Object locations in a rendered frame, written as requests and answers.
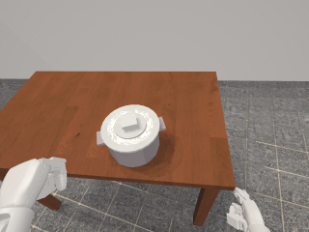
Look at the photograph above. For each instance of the pot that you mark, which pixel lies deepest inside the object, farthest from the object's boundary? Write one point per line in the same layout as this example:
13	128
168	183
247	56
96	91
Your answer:
138	158

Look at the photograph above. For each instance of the right robot hand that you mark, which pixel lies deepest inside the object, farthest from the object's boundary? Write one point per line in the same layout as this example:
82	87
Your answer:
248	213

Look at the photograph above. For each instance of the lid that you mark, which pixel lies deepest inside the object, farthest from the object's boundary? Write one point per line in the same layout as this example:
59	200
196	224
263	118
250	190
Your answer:
134	139

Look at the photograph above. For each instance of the left robot forearm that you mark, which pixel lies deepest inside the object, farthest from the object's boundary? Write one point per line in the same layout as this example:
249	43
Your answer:
16	219

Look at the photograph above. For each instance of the left robot hand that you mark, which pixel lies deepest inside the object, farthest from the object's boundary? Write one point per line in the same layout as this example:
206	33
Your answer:
33	180

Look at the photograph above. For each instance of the knob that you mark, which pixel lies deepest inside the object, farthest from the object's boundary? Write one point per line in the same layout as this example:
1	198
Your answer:
128	121

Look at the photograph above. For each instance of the table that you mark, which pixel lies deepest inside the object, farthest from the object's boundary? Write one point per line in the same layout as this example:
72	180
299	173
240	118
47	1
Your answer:
57	114

